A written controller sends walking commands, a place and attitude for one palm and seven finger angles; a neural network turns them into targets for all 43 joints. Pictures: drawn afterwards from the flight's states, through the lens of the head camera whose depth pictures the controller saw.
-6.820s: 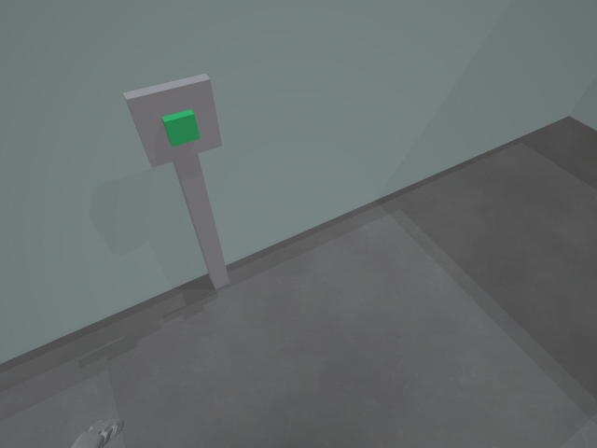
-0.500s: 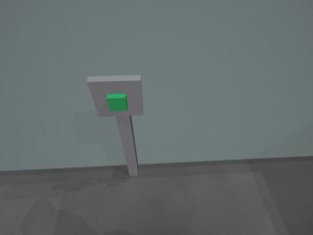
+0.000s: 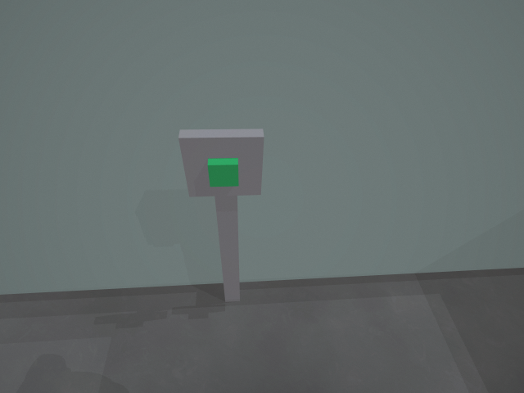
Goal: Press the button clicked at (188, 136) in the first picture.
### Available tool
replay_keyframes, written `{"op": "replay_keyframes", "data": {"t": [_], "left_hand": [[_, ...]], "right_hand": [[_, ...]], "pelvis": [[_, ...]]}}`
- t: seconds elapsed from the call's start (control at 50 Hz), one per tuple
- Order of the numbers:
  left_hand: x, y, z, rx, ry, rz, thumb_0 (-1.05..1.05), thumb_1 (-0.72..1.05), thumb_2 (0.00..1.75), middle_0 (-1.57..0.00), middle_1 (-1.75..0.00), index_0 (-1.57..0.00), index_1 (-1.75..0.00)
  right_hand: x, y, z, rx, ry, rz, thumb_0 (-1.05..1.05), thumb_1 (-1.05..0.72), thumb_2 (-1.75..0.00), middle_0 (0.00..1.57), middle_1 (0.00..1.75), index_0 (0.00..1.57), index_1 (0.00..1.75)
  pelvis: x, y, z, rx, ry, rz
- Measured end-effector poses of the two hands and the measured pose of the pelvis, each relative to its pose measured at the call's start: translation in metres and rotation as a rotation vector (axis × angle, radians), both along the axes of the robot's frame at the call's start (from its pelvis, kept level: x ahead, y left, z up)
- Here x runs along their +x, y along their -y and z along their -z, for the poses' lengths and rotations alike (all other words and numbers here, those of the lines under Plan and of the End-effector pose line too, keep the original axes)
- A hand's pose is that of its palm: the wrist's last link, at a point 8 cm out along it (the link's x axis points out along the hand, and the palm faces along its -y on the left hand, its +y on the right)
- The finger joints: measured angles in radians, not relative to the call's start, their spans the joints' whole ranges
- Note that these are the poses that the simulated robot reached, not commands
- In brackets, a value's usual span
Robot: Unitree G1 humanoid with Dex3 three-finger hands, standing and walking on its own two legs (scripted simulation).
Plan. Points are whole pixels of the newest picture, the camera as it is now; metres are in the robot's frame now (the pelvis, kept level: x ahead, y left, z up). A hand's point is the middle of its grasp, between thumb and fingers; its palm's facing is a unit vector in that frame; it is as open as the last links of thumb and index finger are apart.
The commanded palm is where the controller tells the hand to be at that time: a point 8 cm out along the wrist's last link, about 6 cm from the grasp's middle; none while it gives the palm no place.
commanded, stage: shuffle to correct the standing spot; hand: left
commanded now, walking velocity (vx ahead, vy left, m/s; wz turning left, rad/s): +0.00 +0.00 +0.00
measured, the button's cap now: (223, 171) +0.58 +0.12 -0.02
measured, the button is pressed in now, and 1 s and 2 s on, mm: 0 0 0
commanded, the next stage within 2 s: come to a stop and stand still in 0.84 s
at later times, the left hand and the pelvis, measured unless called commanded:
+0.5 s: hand out of the picture +0.00 +0.08 -0.19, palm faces +0.17 -0.98 -0.12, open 7.4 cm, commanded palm none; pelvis +0.06 -0.06 -0.01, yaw +7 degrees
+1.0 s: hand out of the picture +0.15 +0.06 -0.18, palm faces +0.11 -0.97 -0.23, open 7.3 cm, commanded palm none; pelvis +0.13 -0.14 -0.01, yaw +6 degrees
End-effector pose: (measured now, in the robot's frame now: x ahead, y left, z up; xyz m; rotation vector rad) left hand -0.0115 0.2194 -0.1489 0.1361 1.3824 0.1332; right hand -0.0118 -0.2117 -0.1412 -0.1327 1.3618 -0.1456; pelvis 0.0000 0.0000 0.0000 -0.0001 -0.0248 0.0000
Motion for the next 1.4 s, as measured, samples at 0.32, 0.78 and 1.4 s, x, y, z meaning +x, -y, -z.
{"op": "replay_keyframes", "data": {"t": [0.32, 0.78, 1.4], "left_hand": [[-0.009, 0.048, 0.003, -0.042, -0.076, -0.056, 0.00, 0.91, 0.90, -0.20, -0.30, -0.20, -0.30], [0.057, 0.094, 0.012, -0.084, -0.088, -0.146, 0.01, 0.91, 0.90, -0.20, -0.30, -0.20, -0.30], [0.130, 0.140, 0.010, 0.021, 0.103, -0.188, 0.00, 0.92, 0.90, -0.21, -0.30, -0.20, -0.30]], "right_hand": [[0.014, 0.034, 0.005, -0.005, -0.067, -0.003, 0.00, -0.90, -0.90, 0.20, 0.30, 0.20, 0.30], [0.160, 0.084, -0.012, -0.087, 0.088, -0.124, 0.01, -0.93, -0.90, 0.20, 0.30, 0.20, 0.30], [0.240, 0.159, -0.009, -0.047, 0.150, -0.197, 0.00, -0.91, -0.90, 0.19, 0.30, 0.20, 0.30]], "pelvis": [[0.027, 0.033, 0.003, 0.003, -0.025, -0.042], [0.100, 0.074, 0.002, -0.014, -0.025, -0.110], [0.120, 0.155, 0.009, -0.003, -0.009, -0.155]]}}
